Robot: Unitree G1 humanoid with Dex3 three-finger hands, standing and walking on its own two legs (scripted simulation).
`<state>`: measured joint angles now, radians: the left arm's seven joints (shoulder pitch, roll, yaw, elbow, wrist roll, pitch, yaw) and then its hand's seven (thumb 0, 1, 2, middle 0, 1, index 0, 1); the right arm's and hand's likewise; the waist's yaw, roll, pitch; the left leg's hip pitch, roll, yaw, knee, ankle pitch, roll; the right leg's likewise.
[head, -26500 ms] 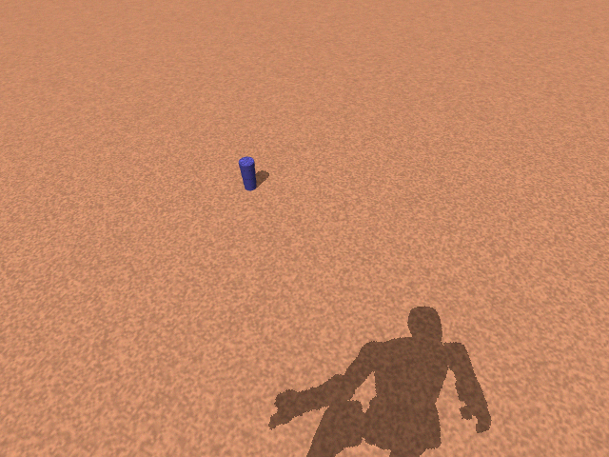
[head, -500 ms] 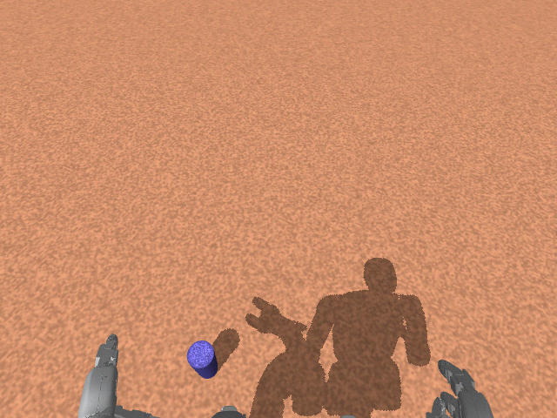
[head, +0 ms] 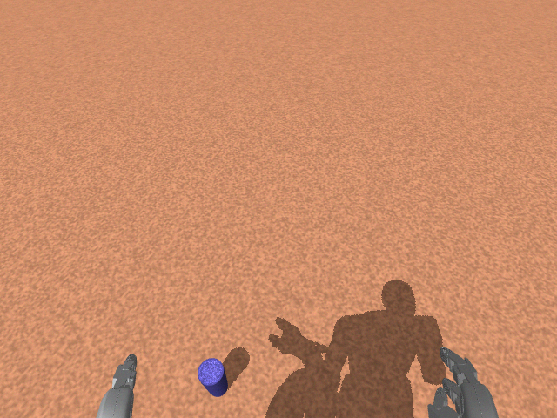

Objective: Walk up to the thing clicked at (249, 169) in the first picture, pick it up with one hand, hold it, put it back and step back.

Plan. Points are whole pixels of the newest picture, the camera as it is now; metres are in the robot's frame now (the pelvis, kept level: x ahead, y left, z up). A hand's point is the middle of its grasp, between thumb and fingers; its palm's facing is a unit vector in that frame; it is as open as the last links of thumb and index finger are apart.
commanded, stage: home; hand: left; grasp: from the side
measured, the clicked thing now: (214, 379) +0.37 +0.22 -0.64
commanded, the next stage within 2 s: stand in 1.36 s
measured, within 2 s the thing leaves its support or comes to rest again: neither
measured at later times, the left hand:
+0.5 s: hand out of the picture +0.16 +0.17 -0.06, palm faces +0.10 -0.95 -0.29, open 17.5 cm
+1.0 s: hand out of the picture +0.16 +0.17 -0.05, palm faces +0.09 -0.95 -0.28, open 17.5 cm
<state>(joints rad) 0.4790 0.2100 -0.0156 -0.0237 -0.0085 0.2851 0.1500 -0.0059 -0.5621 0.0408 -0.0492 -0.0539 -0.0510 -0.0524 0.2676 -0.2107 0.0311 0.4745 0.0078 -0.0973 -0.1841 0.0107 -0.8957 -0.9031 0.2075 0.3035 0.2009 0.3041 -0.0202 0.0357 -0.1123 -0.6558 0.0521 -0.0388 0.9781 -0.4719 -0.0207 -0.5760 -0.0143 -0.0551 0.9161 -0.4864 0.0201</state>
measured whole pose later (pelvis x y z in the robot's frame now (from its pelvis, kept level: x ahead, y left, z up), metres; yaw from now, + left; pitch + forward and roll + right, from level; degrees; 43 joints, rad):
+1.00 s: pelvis -0.01 +0.00 +0.00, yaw +0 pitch +7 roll -2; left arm 0.46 0.20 -0.01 0.00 -0.01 0.27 0.13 -0.01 -0.55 0.05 -0.05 -0.06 -0.05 -0.06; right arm 0.28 -0.20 0.03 0.51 0.01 -0.13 -0.19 0.01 -0.90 -0.90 0.21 0.30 0.20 0.30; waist -0.02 0.03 -0.10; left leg -0.63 0.06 -0.03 0.95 -0.45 -0.03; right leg -0.56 -0.01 -0.05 0.90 -0.47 0.01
